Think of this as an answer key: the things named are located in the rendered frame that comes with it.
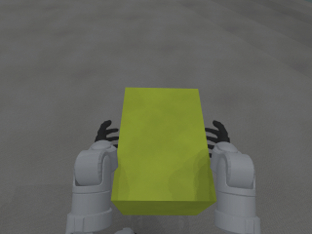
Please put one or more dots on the robot right forearm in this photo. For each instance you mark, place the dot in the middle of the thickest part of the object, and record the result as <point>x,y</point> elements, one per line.
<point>235,211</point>

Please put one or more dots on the robot left forearm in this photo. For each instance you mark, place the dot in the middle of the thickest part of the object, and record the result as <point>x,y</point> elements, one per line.
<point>90,207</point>

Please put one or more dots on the robot left hand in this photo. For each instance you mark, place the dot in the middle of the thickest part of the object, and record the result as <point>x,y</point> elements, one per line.
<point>103,132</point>

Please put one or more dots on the carton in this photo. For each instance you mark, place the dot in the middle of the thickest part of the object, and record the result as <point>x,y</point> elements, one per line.
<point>163,155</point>

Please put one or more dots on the robot right hand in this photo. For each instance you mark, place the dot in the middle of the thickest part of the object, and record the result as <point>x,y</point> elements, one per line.
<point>221,133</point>

